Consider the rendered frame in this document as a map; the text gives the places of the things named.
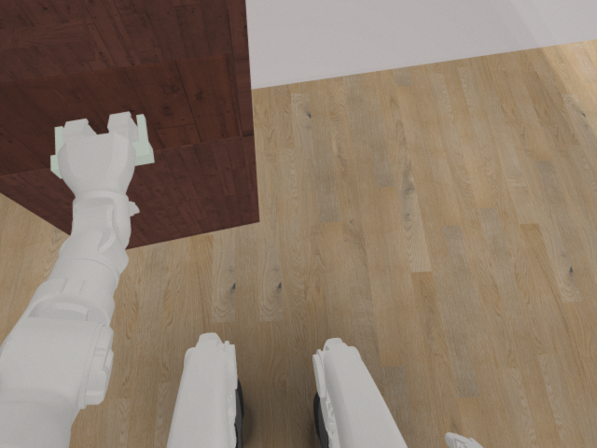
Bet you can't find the robot left forearm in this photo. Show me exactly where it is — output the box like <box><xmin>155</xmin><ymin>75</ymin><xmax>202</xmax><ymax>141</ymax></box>
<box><xmin>0</xmin><ymin>190</ymin><xmax>131</xmax><ymax>371</ymax></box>

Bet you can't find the drawer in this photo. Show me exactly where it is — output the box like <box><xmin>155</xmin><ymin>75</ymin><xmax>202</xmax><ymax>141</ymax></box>
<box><xmin>0</xmin><ymin>53</ymin><xmax>240</xmax><ymax>175</ymax></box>

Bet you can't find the cabinet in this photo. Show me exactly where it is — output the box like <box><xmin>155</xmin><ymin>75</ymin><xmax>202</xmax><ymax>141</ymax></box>
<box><xmin>0</xmin><ymin>0</ymin><xmax>259</xmax><ymax>250</ymax></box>

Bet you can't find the handle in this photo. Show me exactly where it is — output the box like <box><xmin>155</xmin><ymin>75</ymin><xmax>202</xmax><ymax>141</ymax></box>
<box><xmin>50</xmin><ymin>114</ymin><xmax>155</xmax><ymax>178</ymax></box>
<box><xmin>0</xmin><ymin>21</ymin><xmax>95</xmax><ymax>73</ymax></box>

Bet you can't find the left robot thigh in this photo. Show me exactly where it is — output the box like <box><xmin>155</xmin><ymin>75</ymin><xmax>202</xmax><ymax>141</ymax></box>
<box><xmin>166</xmin><ymin>339</ymin><xmax>238</xmax><ymax>448</ymax></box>

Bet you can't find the robot left hand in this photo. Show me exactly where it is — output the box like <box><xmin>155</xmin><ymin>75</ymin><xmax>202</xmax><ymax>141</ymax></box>
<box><xmin>58</xmin><ymin>111</ymin><xmax>140</xmax><ymax>217</ymax></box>

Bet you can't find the left robot upper arm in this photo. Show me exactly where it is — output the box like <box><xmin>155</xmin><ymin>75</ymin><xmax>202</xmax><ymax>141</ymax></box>
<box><xmin>0</xmin><ymin>316</ymin><xmax>114</xmax><ymax>448</ymax></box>

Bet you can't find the right robot thigh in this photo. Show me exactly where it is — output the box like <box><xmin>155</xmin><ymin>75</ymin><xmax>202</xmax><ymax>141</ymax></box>
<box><xmin>312</xmin><ymin>343</ymin><xmax>408</xmax><ymax>448</ymax></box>

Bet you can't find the robot thigh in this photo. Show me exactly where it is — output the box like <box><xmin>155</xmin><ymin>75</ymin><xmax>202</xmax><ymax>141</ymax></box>
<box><xmin>166</xmin><ymin>339</ymin><xmax>238</xmax><ymax>448</ymax></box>
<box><xmin>312</xmin><ymin>343</ymin><xmax>408</xmax><ymax>448</ymax></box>

